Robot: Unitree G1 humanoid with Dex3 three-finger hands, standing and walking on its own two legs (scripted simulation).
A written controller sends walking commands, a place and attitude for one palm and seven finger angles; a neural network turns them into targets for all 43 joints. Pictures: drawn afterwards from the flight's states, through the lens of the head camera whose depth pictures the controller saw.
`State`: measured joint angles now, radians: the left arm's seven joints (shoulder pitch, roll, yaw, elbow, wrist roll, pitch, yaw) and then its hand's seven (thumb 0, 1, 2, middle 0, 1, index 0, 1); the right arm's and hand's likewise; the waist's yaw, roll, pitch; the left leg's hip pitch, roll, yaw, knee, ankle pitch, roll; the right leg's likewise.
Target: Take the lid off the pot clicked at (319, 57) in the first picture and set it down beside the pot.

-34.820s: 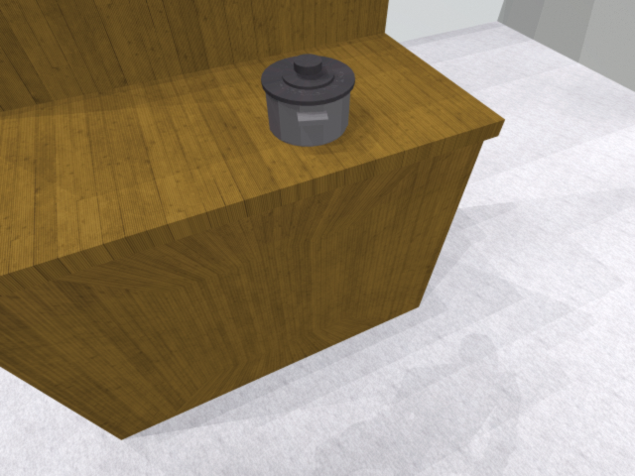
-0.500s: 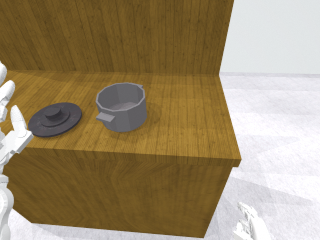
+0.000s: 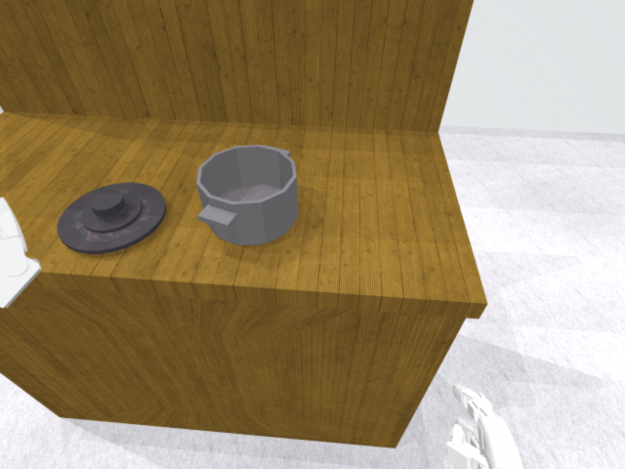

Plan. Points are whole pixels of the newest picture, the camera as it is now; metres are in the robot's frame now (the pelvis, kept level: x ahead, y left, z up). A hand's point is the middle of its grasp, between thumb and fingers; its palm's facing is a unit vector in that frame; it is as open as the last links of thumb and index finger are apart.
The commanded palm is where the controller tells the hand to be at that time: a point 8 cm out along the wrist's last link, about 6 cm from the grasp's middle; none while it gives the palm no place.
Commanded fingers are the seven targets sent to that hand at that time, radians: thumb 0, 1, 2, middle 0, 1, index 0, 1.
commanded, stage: step back with the hand held close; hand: left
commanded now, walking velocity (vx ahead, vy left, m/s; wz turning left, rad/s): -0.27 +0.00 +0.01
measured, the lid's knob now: (107, 203) +0.47 +0.40 +0.07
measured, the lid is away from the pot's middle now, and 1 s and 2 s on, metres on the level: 0.24 0.24 0.24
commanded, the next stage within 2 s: stop stepping back and stand still in 0.96 s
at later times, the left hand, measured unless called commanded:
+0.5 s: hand out of the picture +0.14 +0.25 +0.25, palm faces +0.44 -0.78 -0.45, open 7.4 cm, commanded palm +0.07 +0.30 +0.25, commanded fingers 0.00 0.90 0.90 -0.20 -0.30 -0.20 -0.30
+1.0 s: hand out of the picture +0.02 +0.26 +0.25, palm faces +0.37 -0.80 -0.46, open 7.4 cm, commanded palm -0.04 +0.32 +0.25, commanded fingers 0.00 0.90 0.90 -0.20 -0.30 -0.20 -0.30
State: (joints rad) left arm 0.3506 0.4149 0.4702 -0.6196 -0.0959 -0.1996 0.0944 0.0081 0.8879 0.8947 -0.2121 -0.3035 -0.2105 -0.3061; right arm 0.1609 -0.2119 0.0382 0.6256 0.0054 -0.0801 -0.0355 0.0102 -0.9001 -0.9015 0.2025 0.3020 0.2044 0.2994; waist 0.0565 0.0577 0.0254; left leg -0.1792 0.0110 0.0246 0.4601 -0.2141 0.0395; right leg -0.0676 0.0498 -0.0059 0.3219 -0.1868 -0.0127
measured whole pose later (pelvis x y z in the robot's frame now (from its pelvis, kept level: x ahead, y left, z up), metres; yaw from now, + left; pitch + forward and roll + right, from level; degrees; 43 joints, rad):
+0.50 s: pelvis -0.06 +0.03 -0.01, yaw -1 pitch -1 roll -3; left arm 0.44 0.46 0.53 -0.73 -0.09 -0.23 0.12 0.01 0.89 0.89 -0.22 -0.30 -0.21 -0.31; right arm 0.21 -0.20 0.00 0.58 0.03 -0.06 -0.03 0.01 -0.90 -0.90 0.20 0.30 0.20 0.30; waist 0.00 0.07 0.03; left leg -0.41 0.01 0.05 0.59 -0.18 0.06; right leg -0.23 0.05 -0.03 0.51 -0.27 0.00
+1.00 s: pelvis -0.19 +0.05 -0.01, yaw -4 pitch +2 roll -4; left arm 0.48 0.52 0.55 -0.81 -0.10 -0.24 0.13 0.01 0.89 0.89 -0.21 -0.30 -0.21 -0.31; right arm 0.19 -0.15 0.01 0.57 0.00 -0.12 -0.04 0.01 -0.90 -0.90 0.20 0.30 0.21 0.30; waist 0.00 0.02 -0.01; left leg -0.49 0.02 0.03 0.45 -0.02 0.05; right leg -0.20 0.03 -0.03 0.43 -0.29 -0.01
